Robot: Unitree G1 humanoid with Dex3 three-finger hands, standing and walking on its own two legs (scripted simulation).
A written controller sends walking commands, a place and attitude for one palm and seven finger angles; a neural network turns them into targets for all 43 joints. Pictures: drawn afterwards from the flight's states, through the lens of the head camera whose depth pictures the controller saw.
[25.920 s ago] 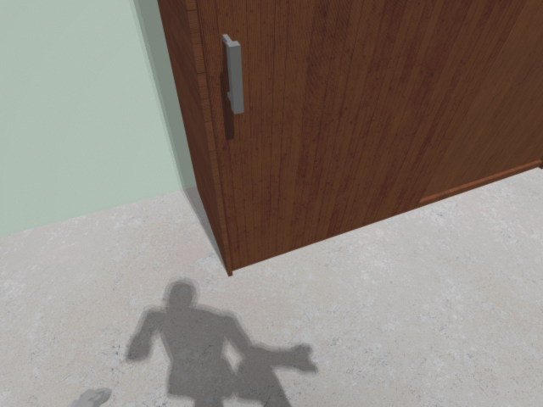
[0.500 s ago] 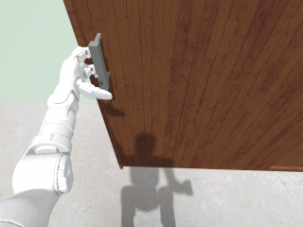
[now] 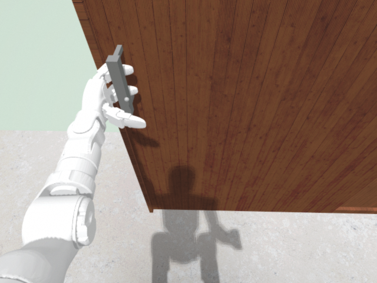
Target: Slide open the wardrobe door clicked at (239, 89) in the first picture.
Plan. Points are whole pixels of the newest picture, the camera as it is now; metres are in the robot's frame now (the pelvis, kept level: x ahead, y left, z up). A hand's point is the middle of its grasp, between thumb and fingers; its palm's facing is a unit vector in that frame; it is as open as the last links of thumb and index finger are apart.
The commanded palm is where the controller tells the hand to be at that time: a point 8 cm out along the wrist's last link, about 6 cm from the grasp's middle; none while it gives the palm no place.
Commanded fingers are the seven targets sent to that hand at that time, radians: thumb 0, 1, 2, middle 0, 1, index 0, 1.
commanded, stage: slide the fingers in behind the handle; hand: left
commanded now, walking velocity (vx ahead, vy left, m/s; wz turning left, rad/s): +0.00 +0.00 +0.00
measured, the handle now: (123, 82) +0.53 +0.13 +0.15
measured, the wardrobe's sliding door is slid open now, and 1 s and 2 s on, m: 0.00 0.00 0.00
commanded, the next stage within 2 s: grip the handle and tug to test in 0.70 s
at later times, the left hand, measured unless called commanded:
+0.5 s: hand (130, 99) +0.47 +0.11 +0.14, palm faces -0.06 -1.00 -0.01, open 14.2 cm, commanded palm +0.45 +0.16 +0.15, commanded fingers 0.00 -0.50 0.30 -0.30 -1.20 -0.30 -1.20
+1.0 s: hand (131, 98) +0.47 +0.11 +0.14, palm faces -0.07 -1.00 +0.00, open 13.1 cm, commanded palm +0.45 +0.17 +0.15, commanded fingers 0.00 0.01 0.52 -0.35 -1.27 -0.35 -1.27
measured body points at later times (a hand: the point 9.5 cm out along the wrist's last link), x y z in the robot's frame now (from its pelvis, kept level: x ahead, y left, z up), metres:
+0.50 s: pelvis +0.00 +0.00 +0.00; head +0.04 -0.01 +0.45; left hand +0.46 +0.17 +0.15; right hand +0.06 -0.25 -0.12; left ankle +0.04 +0.13 -0.72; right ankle -0.04 -0.11 -0.72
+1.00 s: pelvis +0.00 +0.00 +0.00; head +0.05 +0.00 +0.45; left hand +0.47 +0.17 +0.14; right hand +0.05 -0.26 -0.12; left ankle +0.04 +0.13 -0.72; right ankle -0.04 -0.11 -0.72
